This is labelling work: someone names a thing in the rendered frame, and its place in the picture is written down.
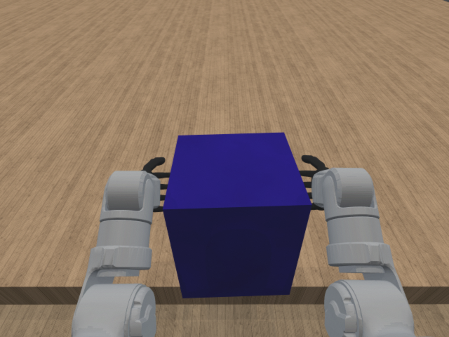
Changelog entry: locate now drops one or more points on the carton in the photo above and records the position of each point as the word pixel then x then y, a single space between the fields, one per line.
pixel 236 211

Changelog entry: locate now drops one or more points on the left robot hand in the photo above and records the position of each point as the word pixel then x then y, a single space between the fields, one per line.
pixel 157 161

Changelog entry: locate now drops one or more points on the robot left upper arm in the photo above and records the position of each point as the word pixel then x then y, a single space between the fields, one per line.
pixel 116 310

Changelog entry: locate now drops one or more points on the robot right upper arm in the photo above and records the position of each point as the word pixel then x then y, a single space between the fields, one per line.
pixel 366 308

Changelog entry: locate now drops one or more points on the right robot forearm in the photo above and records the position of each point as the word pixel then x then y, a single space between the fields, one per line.
pixel 356 245

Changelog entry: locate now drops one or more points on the left robot forearm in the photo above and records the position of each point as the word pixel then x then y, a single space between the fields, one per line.
pixel 122 248

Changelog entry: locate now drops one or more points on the right robot hand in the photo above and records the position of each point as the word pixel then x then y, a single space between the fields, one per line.
pixel 320 166

